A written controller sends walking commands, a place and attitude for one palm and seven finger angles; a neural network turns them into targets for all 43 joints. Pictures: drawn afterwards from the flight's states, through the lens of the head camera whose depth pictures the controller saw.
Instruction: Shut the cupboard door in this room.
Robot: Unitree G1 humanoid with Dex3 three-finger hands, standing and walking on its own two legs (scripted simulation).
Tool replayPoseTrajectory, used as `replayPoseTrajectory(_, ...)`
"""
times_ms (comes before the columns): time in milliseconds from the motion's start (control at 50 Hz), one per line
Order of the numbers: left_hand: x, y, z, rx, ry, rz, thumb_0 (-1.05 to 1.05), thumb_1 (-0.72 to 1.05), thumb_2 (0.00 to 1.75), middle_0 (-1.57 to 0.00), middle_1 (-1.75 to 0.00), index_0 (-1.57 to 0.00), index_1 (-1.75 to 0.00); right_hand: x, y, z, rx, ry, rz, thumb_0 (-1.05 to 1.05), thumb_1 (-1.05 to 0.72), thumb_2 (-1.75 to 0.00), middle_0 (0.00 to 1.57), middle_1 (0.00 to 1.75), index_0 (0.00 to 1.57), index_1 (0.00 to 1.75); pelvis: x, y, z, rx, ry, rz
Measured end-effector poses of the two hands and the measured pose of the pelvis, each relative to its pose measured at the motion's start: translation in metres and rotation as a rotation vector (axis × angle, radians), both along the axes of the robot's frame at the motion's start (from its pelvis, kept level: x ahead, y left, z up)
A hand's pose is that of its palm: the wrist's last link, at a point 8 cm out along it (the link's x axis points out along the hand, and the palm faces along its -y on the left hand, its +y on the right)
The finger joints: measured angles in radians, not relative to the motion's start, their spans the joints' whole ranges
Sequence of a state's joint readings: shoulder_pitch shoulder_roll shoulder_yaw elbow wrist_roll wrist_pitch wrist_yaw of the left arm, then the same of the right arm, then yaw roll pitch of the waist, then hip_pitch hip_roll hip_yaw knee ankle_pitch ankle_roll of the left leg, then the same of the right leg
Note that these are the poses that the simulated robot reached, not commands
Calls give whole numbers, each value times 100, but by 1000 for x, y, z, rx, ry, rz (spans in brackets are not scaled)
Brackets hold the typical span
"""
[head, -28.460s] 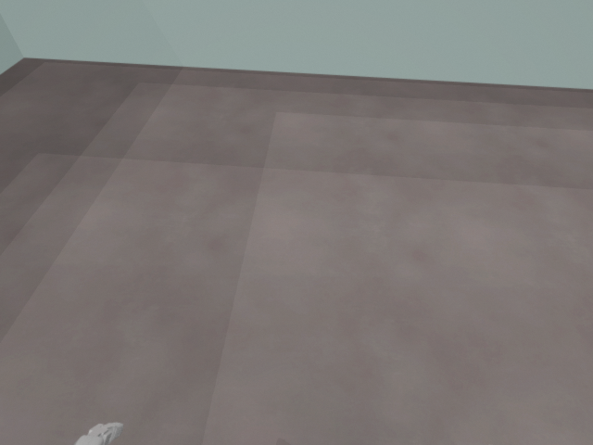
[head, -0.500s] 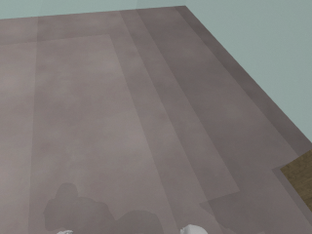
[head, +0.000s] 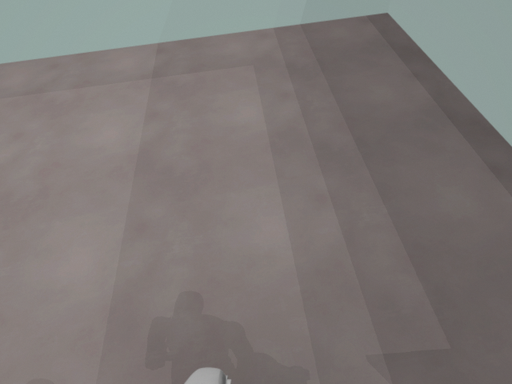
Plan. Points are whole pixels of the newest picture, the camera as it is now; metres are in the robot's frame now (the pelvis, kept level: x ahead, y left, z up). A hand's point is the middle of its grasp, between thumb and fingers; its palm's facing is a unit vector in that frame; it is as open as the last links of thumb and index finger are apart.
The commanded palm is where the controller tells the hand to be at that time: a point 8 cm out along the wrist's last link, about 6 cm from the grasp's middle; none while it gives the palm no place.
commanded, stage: turn or walk to find it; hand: left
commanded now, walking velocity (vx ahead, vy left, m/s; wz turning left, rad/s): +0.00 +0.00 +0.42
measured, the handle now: out of the picture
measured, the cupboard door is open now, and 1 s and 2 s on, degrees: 87 87 87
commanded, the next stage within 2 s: none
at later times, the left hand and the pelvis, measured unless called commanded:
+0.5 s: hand out of the picture -0.02 +0.27 -0.18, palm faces +0.27 -0.94 -0.21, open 7.4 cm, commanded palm none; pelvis -0.02 +0.06 +0.00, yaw +12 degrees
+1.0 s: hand out of the picture +0.01 +0.21 -0.15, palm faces +0.40 -0.88 -0.27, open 7.4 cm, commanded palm none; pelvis -0.01 +0.00 +0.00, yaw +25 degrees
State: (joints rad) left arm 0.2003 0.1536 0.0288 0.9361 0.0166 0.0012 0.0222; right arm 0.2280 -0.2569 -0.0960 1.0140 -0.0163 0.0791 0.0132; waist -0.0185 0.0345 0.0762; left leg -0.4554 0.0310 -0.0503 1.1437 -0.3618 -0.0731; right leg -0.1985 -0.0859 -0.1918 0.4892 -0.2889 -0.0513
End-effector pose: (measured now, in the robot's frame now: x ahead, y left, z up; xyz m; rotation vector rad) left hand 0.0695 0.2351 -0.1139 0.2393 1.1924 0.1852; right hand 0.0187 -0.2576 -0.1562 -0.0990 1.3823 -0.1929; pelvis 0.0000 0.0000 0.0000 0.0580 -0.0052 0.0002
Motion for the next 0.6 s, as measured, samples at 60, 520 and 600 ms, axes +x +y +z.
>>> replayPoseTrajectory(60, -27, 8, -4, 0, 41, 53, 0, 91, 89, -21, -30, -20, -30, 22, 1, 3, -14, -20, 54, 1, -91, -90, 19, 29, 20, 30, -1, 2, 0, -2, 1, 28)
replayPoseTrajectory(520, -104, 84, -33, -84, 97, 292, 1, 90, 90, -20, -29, -20, -30, 112, 105, 40, -66, -204, 354, 1, -91, -89, 20, 30, 20, 30, -16, 60, 1, -91, -6, 219)
replayPoseTrajectory(600, -83, 85, -28, -71, 42, 285, 0, 90, 90, -20, -29, -20, -30, 93, 99, 34, -55, -153, 341, 1, -90, -89, 20, 30, 20, 30, -16, 56, 1, -87, -2, 248)
